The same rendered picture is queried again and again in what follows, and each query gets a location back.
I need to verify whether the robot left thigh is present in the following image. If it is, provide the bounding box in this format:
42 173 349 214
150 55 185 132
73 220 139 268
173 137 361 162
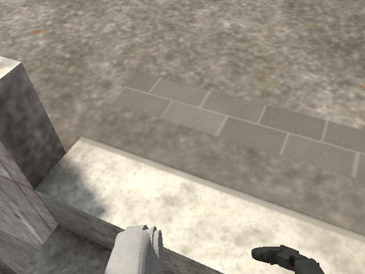
104 225 164 274

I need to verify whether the robot right hand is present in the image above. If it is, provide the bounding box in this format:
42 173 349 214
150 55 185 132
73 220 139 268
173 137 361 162
252 245 325 274

